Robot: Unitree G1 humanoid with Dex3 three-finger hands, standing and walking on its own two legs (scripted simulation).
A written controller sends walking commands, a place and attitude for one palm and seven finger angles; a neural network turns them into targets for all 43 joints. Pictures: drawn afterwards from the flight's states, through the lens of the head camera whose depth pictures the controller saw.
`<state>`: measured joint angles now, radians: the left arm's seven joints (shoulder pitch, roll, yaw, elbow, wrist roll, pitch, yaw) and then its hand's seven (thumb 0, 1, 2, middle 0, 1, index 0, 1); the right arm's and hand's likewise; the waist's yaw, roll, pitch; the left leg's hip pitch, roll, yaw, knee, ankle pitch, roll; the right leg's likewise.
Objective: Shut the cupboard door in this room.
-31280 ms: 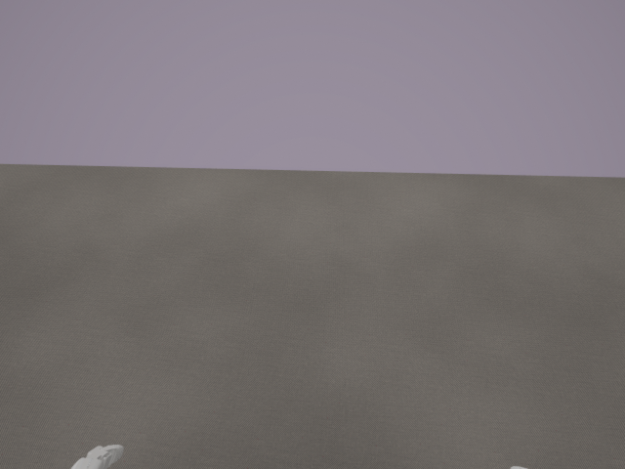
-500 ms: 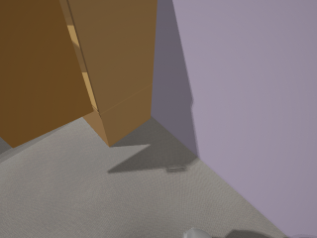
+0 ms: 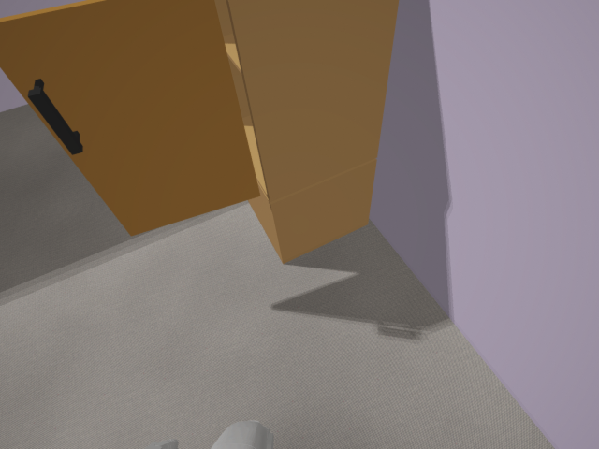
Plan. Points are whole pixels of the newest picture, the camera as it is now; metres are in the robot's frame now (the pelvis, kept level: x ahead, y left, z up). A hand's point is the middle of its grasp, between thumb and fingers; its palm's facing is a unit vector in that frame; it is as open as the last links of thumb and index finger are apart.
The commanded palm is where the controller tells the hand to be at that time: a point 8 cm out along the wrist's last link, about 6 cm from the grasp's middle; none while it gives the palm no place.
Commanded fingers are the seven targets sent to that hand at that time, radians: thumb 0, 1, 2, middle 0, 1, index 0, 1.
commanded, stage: turn to face it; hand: left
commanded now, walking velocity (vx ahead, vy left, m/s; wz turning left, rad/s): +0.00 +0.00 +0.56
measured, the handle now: (58, 117) +0.67 +0.50 +0.06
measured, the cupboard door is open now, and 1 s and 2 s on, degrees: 83 83 83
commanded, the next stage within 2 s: take the last steps up to it in 0.58 s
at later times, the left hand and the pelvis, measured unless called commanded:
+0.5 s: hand out of the picture +0.01 +0.26 -0.17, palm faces +0.25 -0.93 -0.28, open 7.4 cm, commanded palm none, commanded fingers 0.00 0.90 0.90 -0.20 -0.30 -0.20 -0.30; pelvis +0.00 +0.03 +0.00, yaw +13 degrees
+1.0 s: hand out of the picture -0.07 +0.19 -0.16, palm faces +0.43 -0.87 -0.24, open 7.3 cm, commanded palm none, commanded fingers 0.00 0.90 0.90 -0.20 -0.30 -0.20 -0.30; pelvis +0.01 +0.02 +0.01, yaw +22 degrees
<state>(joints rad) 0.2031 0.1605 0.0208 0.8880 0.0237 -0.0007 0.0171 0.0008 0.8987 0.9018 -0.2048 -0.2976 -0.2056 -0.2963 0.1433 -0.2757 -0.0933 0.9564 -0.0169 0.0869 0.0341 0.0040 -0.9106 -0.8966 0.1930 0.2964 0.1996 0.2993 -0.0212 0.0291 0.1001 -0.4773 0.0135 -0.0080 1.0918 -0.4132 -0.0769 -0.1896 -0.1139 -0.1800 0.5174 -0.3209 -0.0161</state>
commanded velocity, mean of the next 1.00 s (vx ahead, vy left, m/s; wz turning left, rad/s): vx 0.10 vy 0.02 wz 0.25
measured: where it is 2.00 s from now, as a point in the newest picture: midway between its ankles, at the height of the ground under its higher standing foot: (271, 406)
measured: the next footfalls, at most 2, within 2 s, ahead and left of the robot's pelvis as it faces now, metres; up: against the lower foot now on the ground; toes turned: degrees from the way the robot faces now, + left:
left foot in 0.20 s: +0.02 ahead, +0.15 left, +0.00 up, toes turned +13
right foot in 0.62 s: +0.07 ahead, -0.09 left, +0.00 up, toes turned +10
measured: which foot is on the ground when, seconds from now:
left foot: up 0.00-0.18, down 0.20-0.64, up 0.66-1.00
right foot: down 0.00-0.20, up 0.22-0.60, down 0.62-1.00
